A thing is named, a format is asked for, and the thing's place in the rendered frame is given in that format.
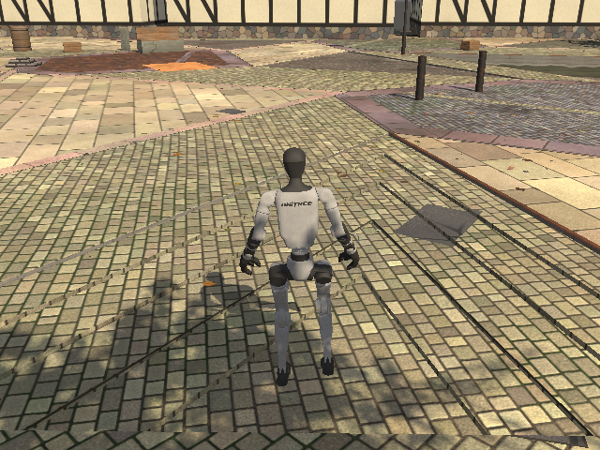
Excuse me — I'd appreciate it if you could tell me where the right robot forearm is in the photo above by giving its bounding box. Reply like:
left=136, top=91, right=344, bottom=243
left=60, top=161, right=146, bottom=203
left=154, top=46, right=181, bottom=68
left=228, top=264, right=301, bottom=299
left=337, top=222, right=356, bottom=255

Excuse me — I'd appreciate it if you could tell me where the robot left shin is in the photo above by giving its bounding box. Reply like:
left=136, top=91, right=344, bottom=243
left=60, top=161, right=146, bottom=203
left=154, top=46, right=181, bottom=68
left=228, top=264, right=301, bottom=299
left=275, top=311, right=289, bottom=373

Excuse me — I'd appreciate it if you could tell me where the right robot upper arm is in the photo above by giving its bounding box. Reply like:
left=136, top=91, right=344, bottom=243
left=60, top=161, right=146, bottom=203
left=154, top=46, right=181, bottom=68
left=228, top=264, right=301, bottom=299
left=316, top=187, right=346, bottom=238

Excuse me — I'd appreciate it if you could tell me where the left robot hand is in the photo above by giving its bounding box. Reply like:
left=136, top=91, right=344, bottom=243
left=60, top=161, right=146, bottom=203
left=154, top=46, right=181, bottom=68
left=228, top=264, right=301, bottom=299
left=239, top=255, right=261, bottom=275

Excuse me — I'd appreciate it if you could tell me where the right robot hand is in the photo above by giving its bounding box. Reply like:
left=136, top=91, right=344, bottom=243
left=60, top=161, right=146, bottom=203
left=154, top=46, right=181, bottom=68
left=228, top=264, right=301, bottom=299
left=338, top=250, right=360, bottom=270

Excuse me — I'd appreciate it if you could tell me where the left robot forearm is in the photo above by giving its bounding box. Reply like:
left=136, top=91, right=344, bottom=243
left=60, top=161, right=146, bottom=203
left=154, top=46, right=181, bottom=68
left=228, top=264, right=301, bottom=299
left=242, top=227, right=261, bottom=260

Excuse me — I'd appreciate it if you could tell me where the humanoid robot head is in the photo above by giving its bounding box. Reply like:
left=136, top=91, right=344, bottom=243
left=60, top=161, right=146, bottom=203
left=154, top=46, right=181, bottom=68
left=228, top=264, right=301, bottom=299
left=280, top=147, right=312, bottom=192

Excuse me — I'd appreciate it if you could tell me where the left robot upper arm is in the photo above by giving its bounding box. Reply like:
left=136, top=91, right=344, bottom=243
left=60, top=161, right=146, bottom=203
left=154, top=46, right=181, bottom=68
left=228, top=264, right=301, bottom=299
left=251, top=189, right=277, bottom=241

